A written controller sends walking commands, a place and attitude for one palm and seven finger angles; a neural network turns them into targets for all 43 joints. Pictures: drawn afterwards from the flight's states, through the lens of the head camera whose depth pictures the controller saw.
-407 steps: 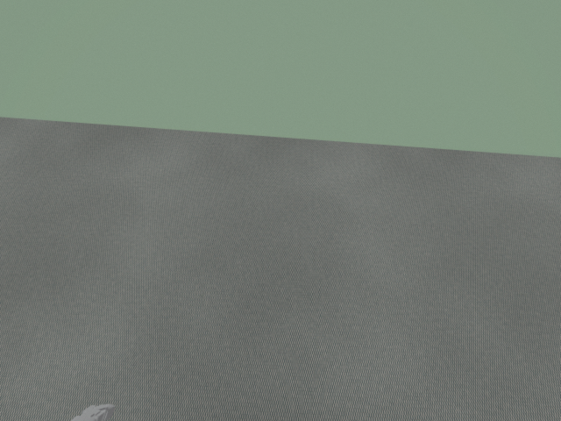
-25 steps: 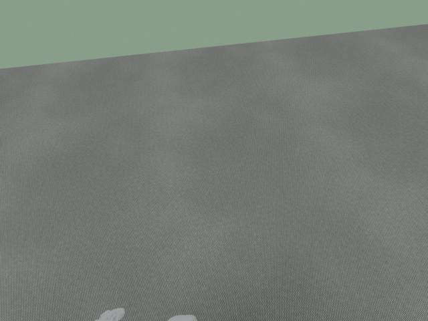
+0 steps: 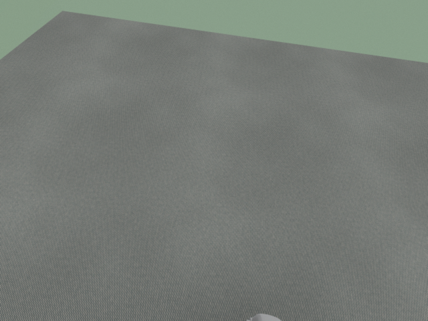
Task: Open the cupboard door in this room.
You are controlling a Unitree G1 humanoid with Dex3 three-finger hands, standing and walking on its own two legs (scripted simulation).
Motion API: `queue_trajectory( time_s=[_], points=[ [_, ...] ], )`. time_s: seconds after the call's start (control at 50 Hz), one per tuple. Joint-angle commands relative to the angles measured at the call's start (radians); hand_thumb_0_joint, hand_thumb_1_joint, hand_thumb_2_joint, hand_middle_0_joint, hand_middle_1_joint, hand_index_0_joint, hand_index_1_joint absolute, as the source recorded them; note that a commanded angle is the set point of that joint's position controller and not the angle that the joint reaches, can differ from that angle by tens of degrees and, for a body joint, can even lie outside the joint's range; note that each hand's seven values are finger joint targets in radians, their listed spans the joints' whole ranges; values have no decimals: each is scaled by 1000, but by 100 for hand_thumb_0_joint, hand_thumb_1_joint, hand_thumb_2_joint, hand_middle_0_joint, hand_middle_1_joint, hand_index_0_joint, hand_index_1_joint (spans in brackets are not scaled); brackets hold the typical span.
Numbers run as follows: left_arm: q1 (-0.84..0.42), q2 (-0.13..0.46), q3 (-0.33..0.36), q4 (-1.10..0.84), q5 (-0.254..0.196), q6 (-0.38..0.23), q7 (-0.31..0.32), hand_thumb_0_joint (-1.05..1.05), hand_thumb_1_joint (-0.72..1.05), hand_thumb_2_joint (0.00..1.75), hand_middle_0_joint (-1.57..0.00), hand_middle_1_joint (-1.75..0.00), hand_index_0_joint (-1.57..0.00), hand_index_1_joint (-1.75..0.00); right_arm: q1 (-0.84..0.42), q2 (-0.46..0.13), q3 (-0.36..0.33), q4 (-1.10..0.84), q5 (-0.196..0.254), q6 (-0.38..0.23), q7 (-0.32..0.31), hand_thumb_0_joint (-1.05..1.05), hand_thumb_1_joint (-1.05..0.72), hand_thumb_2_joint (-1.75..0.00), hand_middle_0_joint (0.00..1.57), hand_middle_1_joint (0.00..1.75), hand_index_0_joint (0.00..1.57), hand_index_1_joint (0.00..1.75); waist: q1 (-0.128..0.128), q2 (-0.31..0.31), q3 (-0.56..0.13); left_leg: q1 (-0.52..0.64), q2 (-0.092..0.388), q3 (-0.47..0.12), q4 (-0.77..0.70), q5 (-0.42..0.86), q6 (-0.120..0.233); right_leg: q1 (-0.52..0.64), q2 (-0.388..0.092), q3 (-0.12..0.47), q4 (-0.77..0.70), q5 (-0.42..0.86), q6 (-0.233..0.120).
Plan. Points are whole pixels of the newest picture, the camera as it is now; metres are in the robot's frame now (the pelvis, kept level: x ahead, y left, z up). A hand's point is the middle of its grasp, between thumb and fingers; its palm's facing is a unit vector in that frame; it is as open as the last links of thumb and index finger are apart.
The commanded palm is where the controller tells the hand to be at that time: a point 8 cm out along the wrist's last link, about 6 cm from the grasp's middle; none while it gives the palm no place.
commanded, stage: turn or walk to find it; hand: left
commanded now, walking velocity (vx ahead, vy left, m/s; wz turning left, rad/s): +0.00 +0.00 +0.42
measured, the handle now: out of the picture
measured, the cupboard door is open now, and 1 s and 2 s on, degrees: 0 0 0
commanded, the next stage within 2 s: none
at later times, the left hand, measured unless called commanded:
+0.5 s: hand out of the picture +0.01 +0.17 -0.15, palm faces +0.24 -0.93 -0.26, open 7.4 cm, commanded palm none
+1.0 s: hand out of the picture -0.05 +0.20 -0.15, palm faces +0.43 -0.86 -0.28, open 7.4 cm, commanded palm none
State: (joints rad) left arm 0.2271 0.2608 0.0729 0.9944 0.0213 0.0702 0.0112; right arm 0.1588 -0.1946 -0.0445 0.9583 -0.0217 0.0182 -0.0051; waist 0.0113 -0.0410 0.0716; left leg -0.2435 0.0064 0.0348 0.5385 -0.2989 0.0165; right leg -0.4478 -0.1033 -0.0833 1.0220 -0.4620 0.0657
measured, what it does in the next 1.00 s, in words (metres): steps on the spot, turning left: right foot, then left foot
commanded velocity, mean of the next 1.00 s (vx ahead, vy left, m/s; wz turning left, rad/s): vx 0.00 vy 0.00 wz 0.42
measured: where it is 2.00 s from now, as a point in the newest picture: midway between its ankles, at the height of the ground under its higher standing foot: outside the picture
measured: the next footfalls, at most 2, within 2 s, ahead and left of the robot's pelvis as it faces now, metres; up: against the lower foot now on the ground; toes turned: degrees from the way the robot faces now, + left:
right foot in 0.24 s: +0.05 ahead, -0.13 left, +0.00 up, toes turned +1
left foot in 0.64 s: -0.03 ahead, +0.12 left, +0.00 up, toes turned +22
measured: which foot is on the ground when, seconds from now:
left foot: down 0.00-0.24, up 0.26-0.62, down 0.64-1.00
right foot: up 0.00-0.22, down 0.24-0.64, up 0.66-1.00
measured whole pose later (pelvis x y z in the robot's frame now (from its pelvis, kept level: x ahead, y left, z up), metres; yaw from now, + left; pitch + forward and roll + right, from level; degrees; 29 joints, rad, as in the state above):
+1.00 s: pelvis -0.04 -0.03 +0.00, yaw +25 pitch +0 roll +1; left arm 0.17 0.22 0.05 0.93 0.01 0.04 0.01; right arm 0.19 -0.20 -0.05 0.96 -0.03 0.04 0.00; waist -0.02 0.02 0.06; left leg -0.29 -0.02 -0.05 0.51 -0.21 0.00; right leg -0.32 -0.05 -0.05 0.71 -0.40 0.06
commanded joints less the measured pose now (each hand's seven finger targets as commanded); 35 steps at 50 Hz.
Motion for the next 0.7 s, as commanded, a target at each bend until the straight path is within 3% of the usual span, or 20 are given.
queue_trajectory(
  time_s=[0.0, 0.12, 0.16, 0.18, 0.2, 0.22, 0.24, 0.26, 0.28, 0.3, 0.34, 0.42, 0.5, 0.54, 0.56, 0.58, 0.6, 0.62, 0.64, 0.68],
  points=[
    [-49, 43, -5, -106, -11, -41, -2, 0, 90, 90, -20, -30, -20, -30, 52, -210, -46, -42, 1, -15, -16, 0, -90, -90, 20, 30, 20, 30, -38, 175, -110, 175, 236, -234, -165, 604, 153, -69, 14, 42, -41, 8, 19],
    [-30, 34, -9, -122, -15, -49, 6, 0, 90, 90, -20, -30, -20, -30, 30, -217, -57, -59, -4, 1, -9, 0, -90, -90, 20, 30, 20, 30, -31, 204, -108, 93, 211, -296, -136, 558, 143, 93, 61, 21, -310, 39, 8],
    [28, 44, -5, -110, -15, -57, 8, 0, 90, 90, -20, -30, -20, -30, 6, -209, -60, -68, 0, 4, -6, 0, -90, -90, 20, 30, 20, 30, 1, 201, -115, 22, 183, -295, -94, 485, 113, 212, 68, 10, -468, 166, 4],
    [63, 61, -1, -103, -12, -64, 11, 0, 90, 90, -20, -30, -20, -30, -3, -195, -58, -75, 5, 4, -2, 0, -90, -90, 20, 30, 20, 30, 22, 148, -118, -43, 146, -280, -48, 382, 77, 308, 47, 20, -590, 260, -1],
    [88, 115, 8, -102, -1, -76, 17, 0, 90, 90, -20, -30, -20, -30, 14, -152, -53, -83, 13, 2, 3, 0, -90, -90, 20, 30, 20, 30, 28, -6, -145, -164, 67, -203, 76, 198, 20, 429, -90, 149, -677, 312, -40],
    [93, 194, 24, -107, 10, -80, 22, 0, 90, 90, -20, -30, -20, -30, 11, -90, -42, -114, 14, 1, 8, 0, -90, -90, 20, 30, 20, 30, 34, -248, -120, -322, -71, -67, 278, -202, -40, 464, -320, 376, -719, 442, -152],
    [94, 191, 32, -115, 0, -82, 26, 0, 90, 90, -20, -30, -20, -30, -4, -142, -55, -112, 4, 20, 3, 0, -90, -90, 20, 30, 20, 30, 50, -271, -120, -297, -31, -117, 471, -294, -39, 347, -383, 397, -750, 441, -216],
    [46, 162, 24, -124, 0, -78, 26, 0, 90, 90, -20, -30, -20, -30, -27, -145, -61, -99, 4, 29, 6, 0, -90, -90, 20, 30, 20, 30, 31, -182, -59, -298, -20, -133, 593, -247, -36, 266, -334, 356, -755, 384, -227],
    [-7, 135, 15, -135, -1, -78, 24, 0, 90, 90, -20, -30, -20, -30, -9, -136, -61, -79, 3, 31, 13, 0, -90, -90, 20, 30, 20, 30, 2, -107, -37, -312, -3, -124, 655, -184, -42, 255, -284, 268, -735, 385, -209],
    [-47, 113, 7, -147, -1, -79, 23, 0, 90, 90, -20, -30, -20, -30, 20, -128, -59, -61, 1, 36, 19, 0, -90, -90, 20, 30, 20, 30, -20, -88, -27, -303, 10, -107, 684, -128, -52, 235, -246, 180, -722, 381, -188],
    [-59, 94, 4, -152, 4, -83, 25, 0, 90, 90, -20, -30, -20, -30, 41, -117, -54, -49, 2, 37, 25, 0, -90, -90, 20, 30, 20, 30, -26, -109, -39, -280, 20, -75, 657, -94, -66, 240, -221, 107, -714, 416, -174],
    [16, 124, 11, -122, 10, -81, 24, 0, 90, 90, -20, -30, -20, -30, -18, -101, -41, -63, 4, 34, 25, 0, -90, -90, 20, 30, 20, 30, 18, -134, -52, -244, 25, -19, 458, -150, -81, 310, -240, 70, -686, 521, -195],
    [61, 161, 24, -93, 13, -73, 20, 0, 90, 90, -20, -30, -20, -30, -50, -86, -28, -72, 13, 22, 22, 0, -90, -90, 20, 30, 20, 30, 44, -168, -83, -167, 14, 34, 264, -173, -70, 350, -255, 49, -627, 636, -203],
    [43, 163, 27, -84, 11, -69, 19, 0, 90, 90, -20, -30, -20, -30, -15, -90, -27, -64, 15, 15, 19, 0, -90, -90, 20, 30, 20, 30, 24, -172, -106, -110, 14, 51, 140, -130, -63, 359, -257, 30, -578, 653, -184],
    [35, 164, 28, -85, 8, -66, 18, 0, 90, 90, -20, -30, -20, -30, 16, -95, -26, -57, 13, 10, 17, 0, -90, -90, 20, 30, 20, 30, 7, -161, -116, -48, 11, 64, 49, -54, -59, 334, -246, 3, -540, 627, -158],
    [26, 156, 27, -85, -1, -61, 16, 0, 90, 90, -20, -30, -20, -30, 52, -111, -30, -45, 11, 4, 18, 0, -90, -90, 20, 30, 20, 30, -18, -103, -129, 52, 17, 58, -80, 68, -49, 279, -224, -35, -474, 563, -114],
    [34, 123, 23, -98, -10, -54, 12, 0, 90, 90, -20, -30, -20, -30, 86, -172, -42, -42, 6, -6, 17, 0, -90, -90, 20, 30, 20, 30, -36, 49, -163, 183, 114, -68, -162, 210, -10, 150, -163, -79, -334, 402, -58],
    [28, 55, 7, -136, -13, -49, 6, 0, 90, 90, -20, -30, -20, -30, 121, -268, -64, -46, 0, -11, 14, 0, -90, -90, 20, 30, 20, 30, -52, 327, -147, 267, 353, -367, -195, 521, 106, -91, -39, -108, -147, -71, 9],
    [-50, 59, -8, -158, -3, -38, 11, 0, 90, 90, -20, -30, -20, -30, 160, -292, -67, -31, 2, -4, 8, 0, -90, -90, 20, 30, 20, 30, -84, 292, -132, 171, 405, -387, -219, 488, 179, -70, -22, -22, -15, -189, 3],
    [-88, 62, 3, -137, -7, -34, 8, 0, 90, 90, -20, -30, -20, -30, 89, -241, -55, -34, -1, -6, -11, 0, -90, -90, 20, 30, 20, 30, -59, 280, -78, 111, 325, -335, -220, 410, 176, -114, -25, 51, 83, -86, 0]
  ],
)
